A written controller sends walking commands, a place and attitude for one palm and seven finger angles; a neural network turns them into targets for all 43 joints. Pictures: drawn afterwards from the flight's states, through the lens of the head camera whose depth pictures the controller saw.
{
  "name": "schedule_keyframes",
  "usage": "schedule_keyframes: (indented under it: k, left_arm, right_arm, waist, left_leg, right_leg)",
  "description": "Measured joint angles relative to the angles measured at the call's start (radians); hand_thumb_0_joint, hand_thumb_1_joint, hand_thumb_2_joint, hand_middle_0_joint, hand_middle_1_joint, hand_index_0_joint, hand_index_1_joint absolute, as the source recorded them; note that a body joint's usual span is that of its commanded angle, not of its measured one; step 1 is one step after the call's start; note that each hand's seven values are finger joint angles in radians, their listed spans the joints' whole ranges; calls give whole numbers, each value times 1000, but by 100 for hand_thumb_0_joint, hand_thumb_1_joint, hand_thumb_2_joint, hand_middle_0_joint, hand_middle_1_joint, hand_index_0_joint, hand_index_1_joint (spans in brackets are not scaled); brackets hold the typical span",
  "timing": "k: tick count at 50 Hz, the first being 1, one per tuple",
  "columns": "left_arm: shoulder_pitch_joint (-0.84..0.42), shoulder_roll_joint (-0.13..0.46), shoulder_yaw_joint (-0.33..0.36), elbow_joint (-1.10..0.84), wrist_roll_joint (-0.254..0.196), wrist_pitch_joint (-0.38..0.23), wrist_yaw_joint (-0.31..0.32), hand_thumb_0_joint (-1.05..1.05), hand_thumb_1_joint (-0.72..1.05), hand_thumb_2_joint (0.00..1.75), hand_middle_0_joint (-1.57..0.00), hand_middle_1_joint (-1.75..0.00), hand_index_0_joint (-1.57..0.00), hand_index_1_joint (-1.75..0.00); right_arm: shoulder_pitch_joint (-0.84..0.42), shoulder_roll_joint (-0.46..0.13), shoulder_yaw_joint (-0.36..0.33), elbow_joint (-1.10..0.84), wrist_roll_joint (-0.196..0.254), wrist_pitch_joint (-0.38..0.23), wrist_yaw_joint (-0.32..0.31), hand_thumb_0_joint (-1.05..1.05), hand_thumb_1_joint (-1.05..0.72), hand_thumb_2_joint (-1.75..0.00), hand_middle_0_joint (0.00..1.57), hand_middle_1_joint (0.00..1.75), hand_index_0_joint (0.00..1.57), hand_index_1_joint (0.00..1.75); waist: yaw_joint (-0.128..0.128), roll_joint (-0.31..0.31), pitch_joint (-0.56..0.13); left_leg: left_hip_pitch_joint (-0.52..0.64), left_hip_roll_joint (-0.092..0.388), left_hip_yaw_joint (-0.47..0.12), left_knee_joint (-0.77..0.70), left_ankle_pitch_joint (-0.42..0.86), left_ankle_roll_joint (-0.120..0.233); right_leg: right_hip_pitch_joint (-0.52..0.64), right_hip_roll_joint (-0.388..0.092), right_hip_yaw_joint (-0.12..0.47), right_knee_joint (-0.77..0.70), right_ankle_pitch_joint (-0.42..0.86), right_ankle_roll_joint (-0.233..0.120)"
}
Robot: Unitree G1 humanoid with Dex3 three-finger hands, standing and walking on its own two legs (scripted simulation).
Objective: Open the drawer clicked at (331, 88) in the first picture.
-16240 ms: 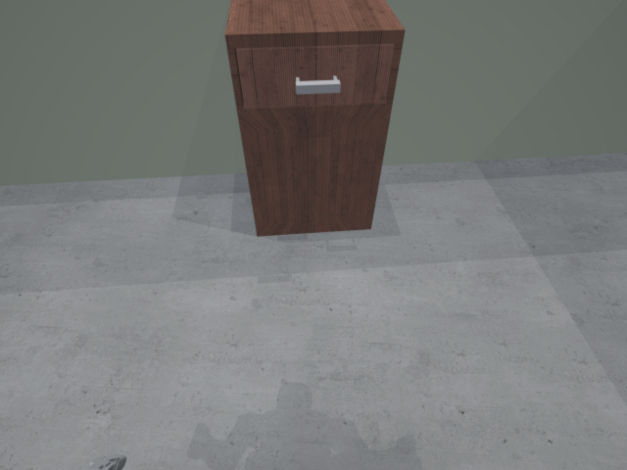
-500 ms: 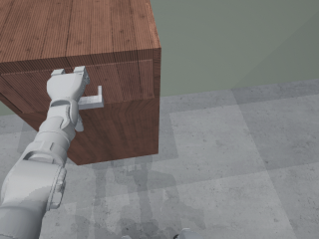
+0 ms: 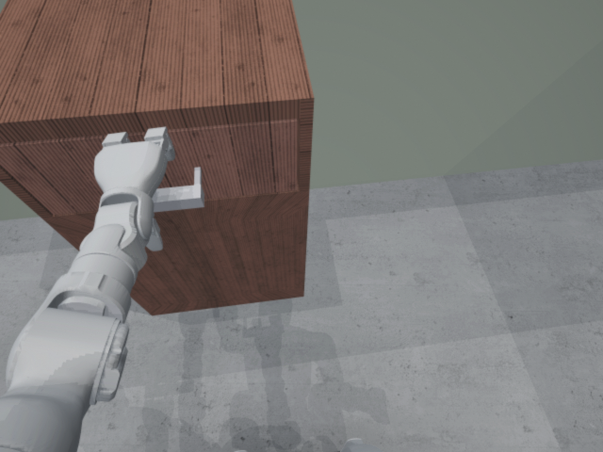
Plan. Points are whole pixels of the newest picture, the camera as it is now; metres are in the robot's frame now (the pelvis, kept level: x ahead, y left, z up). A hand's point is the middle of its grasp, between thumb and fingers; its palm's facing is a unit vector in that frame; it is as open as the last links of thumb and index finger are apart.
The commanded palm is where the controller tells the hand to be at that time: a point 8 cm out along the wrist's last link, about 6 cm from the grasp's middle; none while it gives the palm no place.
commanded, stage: lower the fingers behind the handle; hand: left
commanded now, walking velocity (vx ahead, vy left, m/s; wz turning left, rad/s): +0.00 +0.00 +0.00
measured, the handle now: (162, 188) +0.53 +0.20 -0.04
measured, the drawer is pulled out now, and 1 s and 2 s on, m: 0.00 0.00 0.00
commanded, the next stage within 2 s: close the thumb around the handle in 1.68 s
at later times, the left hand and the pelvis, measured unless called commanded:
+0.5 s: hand (152, 203) +0.48 +0.20 -0.01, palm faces -0.06 -0.03 -1.00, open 13.8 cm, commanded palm +0.47 +0.20 +0.05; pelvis +0.00 +0.00 -0.01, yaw +0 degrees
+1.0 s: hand (156, 220) +0.47 +0.20 -0.04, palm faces -0.07 -0.03 -1.00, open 13.8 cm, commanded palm +0.46 +0.20 +0.02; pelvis -0.02 +0.00 -0.03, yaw +0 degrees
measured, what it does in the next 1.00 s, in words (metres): stands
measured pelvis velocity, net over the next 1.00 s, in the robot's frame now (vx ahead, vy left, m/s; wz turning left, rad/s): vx -0.02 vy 0.00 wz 0.01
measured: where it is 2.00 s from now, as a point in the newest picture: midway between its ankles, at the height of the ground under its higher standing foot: outside the picture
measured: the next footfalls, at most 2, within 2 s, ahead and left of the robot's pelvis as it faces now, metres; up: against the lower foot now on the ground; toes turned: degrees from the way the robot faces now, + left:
none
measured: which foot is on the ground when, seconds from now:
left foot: down 0.00-1.00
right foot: down 0.00-1.00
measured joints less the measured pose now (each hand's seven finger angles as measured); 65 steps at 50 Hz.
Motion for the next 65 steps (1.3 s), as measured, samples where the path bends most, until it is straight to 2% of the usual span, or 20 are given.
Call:
schedule_keyframes:
  k: [9, 16, 22, 27, 32, 37, 44, 55, 65]
  left_arm:
    - [21, 8, -26, -17, -10, -39, -22, 0, -48, 30, -32, -120, -32, -120]
    - [11, -4, -23, 4, 7, -59, 15, 0, -48, 30, -32, -120, -32, -120]
    - [-2, 1, 1, 26, 18, -34, 46, 0, -48, 30, -32, -120, -32, -120]
    - [-9, 8, 5, 45, 11, -15, 44, 0, -48, 30, -32, -120, -32, -120]
    - [-3, 16, 5, 39, 13, -33, 33, 0, -48, 30, -32, -120, -32, -120]
    - [3, 12, 11, 35, 18, -53, 50, 0, -48, 30, -32, -120, -32, -120]
    - [10, 6, 14, 42, 25, -35, 80, 0, -48, 30, -32, -120, -32, -120]
    - [-24, 12, 15, 71, 29, -34, 87, 0, -48, 30, -32, -120, -32, -120]
    - [-39, 22, 7, 77, 33, -25, 103, 0, -48, 30, -31, -120, -32, -120]
  right_arm:
    - [21, 3, -6, 16, 3, -3, -5, 0, -90, -90, 20, 30, 20, 30]
    - [16, -5, -12, 25, -7, -9, 2, 0, -90, -90, 20, 30, 20, 30]
    - [9, -8, -13, 22, -14, -10, 6, 0, -90, -90, 20, 30, 20, 30]
    - [13, -6, -7, 26, -13, -8, 7, 0, -90, -90, 20, 30, 20, 30]
    - [26, 0, -7, 29, -16, -14, 3, 0, -90, -90, 20, 30, 20, 30]
    - [31, 1, -8, 39, -22, -16, 7, 0, -90, -90, 20, 30, 20, 30]
    - [24, 2, -8, 43, -27, -16, 15, 0, -90, -90, 20, 30, 20, 30]
    - [5, 2, 1, 38, -31, -30, 10, 0, -90, -90, 20, 30, 20, 30]
    - [11, -1, 2, 41, -34, -38, 9, 0, -90, -90, 20, 30, 20, 30]
  waist:
    - [17, -1, 5]
    - [7, -4, -3]
    - [-9, -3, -8]
    - [-14, -1, -8]
    - [-16, 0, -12]
    - [-16, 1, -21]
    - [-16, 5, -27]
    - [-30, 2, -29]
    - [-31, 7, -35]
  left_leg:
    - [11, -4, -10, -6, 2, -1]
    - [-35, -4, -15, 31, -10, 0]
    - [-79, -1, -11, 65, -20, 1]
    - [-96, 2, -8, 80, -26, 2]
    - [-119, 2, -10, 97, -31, 3]
    - [-147, 3, -12, 126, -42, 4]
    - [-182, 4, -14, 162, -54, 5]
    - [-244, 3, -21, 214, -63, 7]
    - [-302, 4, -24, 263, -76, 8]
  right_leg:
    - [16, -3, -10, -9, -1, -1]
    - [-27, -5, -15, 25, -13, -1]
    - [-72, -2, -10, 57, -20, 0]
    - [-90, 0, -7, 71, -23, 1]
    - [-110, 0, -9, 85, -27, 2]
    - [-136, 1, -11, 110, -36, 2]
    - [-169, 1, -12, 143, -46, 4]
    - [-227, -1, -19, 191, -56, 4]
    - [-284, -1, -21, 239, -69, 4]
